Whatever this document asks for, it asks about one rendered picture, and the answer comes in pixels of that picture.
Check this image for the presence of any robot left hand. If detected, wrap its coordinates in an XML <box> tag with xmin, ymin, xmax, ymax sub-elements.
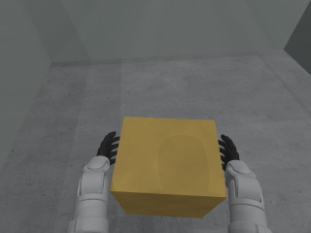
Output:
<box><xmin>96</xmin><ymin>131</ymin><xmax>121</xmax><ymax>165</ymax></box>

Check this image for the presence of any carton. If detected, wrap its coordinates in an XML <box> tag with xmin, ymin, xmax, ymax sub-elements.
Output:
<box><xmin>110</xmin><ymin>116</ymin><xmax>227</xmax><ymax>218</ymax></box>

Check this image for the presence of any robot right hand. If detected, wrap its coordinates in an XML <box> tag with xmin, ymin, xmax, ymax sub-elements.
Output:
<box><xmin>218</xmin><ymin>134</ymin><xmax>240</xmax><ymax>171</ymax></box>

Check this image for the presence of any robot right forearm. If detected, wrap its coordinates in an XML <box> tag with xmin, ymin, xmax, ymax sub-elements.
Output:
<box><xmin>225</xmin><ymin>159</ymin><xmax>272</xmax><ymax>233</ymax></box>

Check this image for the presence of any robot left forearm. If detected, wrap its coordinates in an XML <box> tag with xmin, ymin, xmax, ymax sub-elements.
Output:
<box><xmin>66</xmin><ymin>155</ymin><xmax>111</xmax><ymax>233</ymax></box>

